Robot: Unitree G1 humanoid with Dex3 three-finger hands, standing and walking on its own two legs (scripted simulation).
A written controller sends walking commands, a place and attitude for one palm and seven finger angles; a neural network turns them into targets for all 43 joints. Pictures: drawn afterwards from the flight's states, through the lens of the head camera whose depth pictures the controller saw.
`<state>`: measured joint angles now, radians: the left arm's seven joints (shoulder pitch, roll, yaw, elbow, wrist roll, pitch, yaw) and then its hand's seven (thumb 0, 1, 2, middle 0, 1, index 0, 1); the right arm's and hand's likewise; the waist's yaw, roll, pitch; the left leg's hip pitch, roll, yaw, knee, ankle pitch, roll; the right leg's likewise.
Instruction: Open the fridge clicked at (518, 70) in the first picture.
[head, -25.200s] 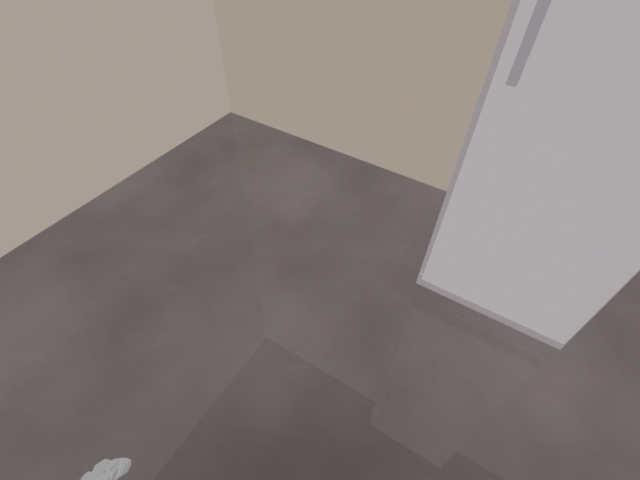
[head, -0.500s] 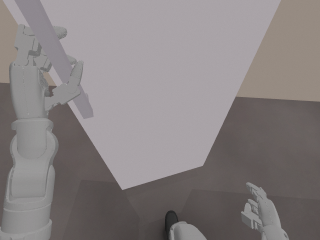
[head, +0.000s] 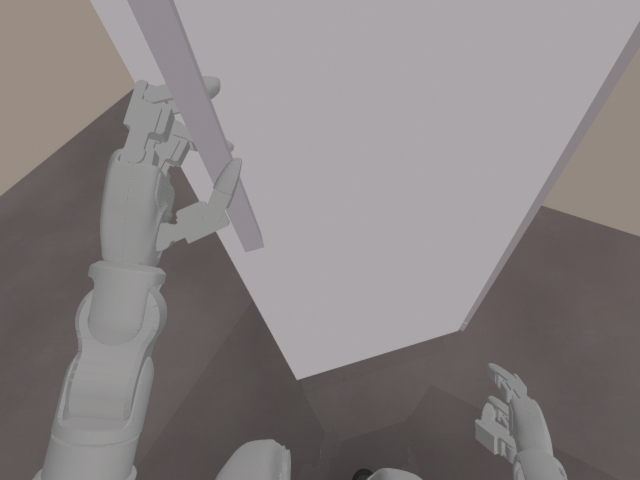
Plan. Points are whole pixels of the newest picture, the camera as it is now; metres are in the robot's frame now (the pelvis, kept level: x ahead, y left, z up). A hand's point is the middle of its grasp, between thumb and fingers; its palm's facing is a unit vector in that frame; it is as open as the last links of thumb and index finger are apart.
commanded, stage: walk backward, drawing the door open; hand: left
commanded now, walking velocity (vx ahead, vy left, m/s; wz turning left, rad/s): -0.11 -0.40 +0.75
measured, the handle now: (214, 139) +0.38 +0.08 +0.24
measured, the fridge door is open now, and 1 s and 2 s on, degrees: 45 73 70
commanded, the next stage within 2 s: stop walking and hold the door back in 0.86 s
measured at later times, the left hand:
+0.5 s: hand (294, 314) +0.22 +0.00 +0.21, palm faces +0.37 -0.88 -0.29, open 8.5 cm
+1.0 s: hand (438, 425) +0.15 -0.08 +0.21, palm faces +0.74 -0.59 -0.31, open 8.5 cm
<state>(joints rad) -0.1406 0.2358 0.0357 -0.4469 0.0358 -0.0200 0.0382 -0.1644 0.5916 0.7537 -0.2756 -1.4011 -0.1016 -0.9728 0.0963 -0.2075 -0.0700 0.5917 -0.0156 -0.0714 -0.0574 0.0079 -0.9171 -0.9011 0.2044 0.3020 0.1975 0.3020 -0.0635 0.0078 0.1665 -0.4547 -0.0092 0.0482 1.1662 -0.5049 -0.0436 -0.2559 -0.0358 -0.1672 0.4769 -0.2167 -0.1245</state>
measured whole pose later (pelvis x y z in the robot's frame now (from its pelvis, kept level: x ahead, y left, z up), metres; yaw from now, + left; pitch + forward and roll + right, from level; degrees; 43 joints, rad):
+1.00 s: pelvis +0.01 -0.41 -0.01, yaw +36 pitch -1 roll +0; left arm -0.04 0.36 0.28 -0.46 -0.04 -0.05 0.06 -0.29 0.51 0.90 -0.47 -1.40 -0.07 -1.00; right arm 0.08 -0.19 -0.01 0.62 0.03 -0.07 -0.05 0.01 -0.90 -0.90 0.21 0.30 0.20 0.30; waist -0.01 0.01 0.15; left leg -0.54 0.03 -0.04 1.22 -0.57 -0.05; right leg -0.28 -0.06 -0.04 0.60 -0.29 0.02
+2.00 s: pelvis -0.07 -0.46 -0.01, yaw +38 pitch -1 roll +0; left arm -0.59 0.40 0.23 0.38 -0.02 -0.15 0.03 -0.25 0.53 0.77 -0.42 -1.38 -0.13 -1.13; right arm 0.26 -0.24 0.00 0.69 0.03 -0.02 -0.09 0.01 -0.91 -0.90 0.20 0.30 0.20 0.30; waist -0.10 0.00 0.06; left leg -0.31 0.07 0.12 0.58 -0.25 0.00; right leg -0.23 -0.04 0.02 0.56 -0.31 0.05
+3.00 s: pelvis -0.04 -0.49 -0.02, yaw +36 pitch +3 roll +0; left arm -0.51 0.45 0.38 0.46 -0.13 -0.28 -0.17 -0.01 -0.55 0.21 -0.28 -1.19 -0.27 -1.17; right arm 0.31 -0.26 0.01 0.68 0.03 -0.15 -0.07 0.01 -0.90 -0.90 0.21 0.30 0.20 0.30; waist -0.02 0.02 -0.03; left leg -0.40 0.05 -0.01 0.62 -0.27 -0.04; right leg -0.35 0.02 0.03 0.64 -0.34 -0.01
